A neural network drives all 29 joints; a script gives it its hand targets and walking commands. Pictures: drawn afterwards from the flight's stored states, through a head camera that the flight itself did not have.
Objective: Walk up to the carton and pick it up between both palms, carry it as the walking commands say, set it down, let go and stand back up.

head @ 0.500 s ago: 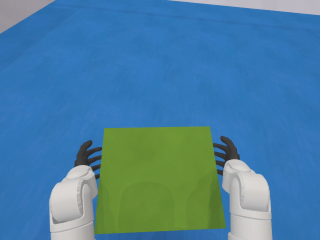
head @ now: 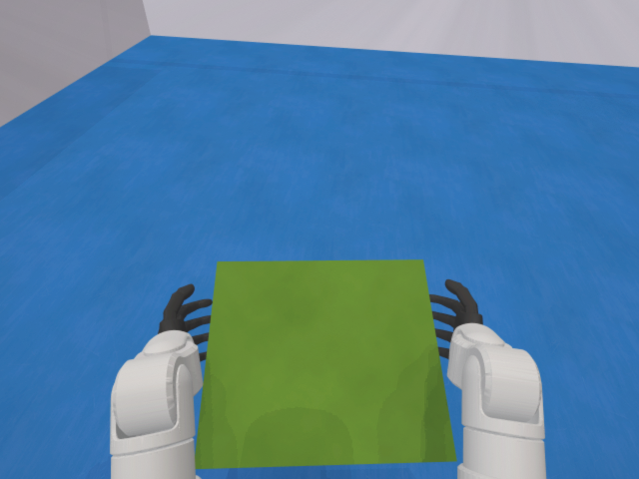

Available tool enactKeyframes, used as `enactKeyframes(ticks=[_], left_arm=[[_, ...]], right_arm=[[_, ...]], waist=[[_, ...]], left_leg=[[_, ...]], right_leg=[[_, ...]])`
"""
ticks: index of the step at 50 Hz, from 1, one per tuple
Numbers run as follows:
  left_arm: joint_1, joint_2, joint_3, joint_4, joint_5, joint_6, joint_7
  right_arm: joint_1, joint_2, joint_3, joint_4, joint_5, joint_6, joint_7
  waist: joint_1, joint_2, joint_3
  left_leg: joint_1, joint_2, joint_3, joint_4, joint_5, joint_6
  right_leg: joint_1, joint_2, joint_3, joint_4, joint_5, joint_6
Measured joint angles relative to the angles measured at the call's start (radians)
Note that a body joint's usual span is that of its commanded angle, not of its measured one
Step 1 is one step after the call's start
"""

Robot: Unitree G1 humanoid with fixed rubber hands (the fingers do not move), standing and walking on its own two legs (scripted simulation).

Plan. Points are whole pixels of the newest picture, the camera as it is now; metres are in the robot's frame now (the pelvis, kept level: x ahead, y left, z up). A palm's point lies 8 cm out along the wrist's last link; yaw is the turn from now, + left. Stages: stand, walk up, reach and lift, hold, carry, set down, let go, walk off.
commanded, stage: carry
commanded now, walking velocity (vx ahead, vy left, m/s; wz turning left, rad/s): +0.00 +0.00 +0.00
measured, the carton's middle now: (320, 367) +0.30 +0.00 -0.01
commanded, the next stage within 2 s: none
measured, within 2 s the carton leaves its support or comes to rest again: neither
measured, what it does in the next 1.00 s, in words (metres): stands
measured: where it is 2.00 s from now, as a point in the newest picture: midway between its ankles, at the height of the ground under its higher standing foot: outside the picture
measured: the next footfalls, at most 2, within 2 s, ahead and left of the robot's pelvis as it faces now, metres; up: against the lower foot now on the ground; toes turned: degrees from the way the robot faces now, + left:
none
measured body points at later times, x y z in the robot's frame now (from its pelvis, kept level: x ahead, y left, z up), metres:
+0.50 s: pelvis +0.02 -0.01 +0.00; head +0.00 -0.01 +0.45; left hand +0.30 +0.16 +0.08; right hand +0.30 -0.18 +0.08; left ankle +0.04 +0.06 -0.74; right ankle +0.00 -0.12 -0.74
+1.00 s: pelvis +0.03 -0.03 +0.00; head +0.01 -0.03 +0.45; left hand +0.31 +0.14 +0.09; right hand +0.31 -0.20 +0.08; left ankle +0.04 +0.06 -0.74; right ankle +0.00 -0.12 -0.74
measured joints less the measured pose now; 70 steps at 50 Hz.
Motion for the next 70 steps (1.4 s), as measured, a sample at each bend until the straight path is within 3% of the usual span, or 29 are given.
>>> enactKeyframes(ticks=[13, 70], left_arm=[[-0.003, -0.001, -0.010, -0.014, -0.005, -0.003, 0.008], [0.004, 0.001, -0.011, -0.024, 0.006, -0.004, -0.005]], right_arm=[[0.011, -0.002, -0.002, -0.016, -0.005, -0.015, 0.015], [0.025, -0.005, 0.008, -0.013, -0.007, -0.021, 0.027]], waist=[[0.001, 0.003, 0.006], [-0.005, 0.010, -0.006]], left_leg=[[0.007, -0.009, 0.006, -0.026, 0.004, 0.007], [0.008, 0.055, -0.022, 0.049, -0.063, -0.062]], right_leg=[[0.001, -0.005, 0.006, -0.018, 0.003, 0.006], [0.033, 0.055, -0.016, -0.004, -0.057, -0.058]])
